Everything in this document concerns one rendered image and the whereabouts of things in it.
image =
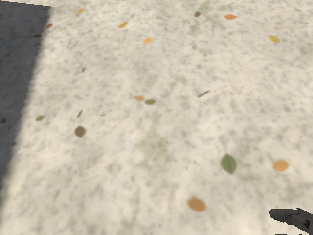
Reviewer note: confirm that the robot right hand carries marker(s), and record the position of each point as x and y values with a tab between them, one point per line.
301	219

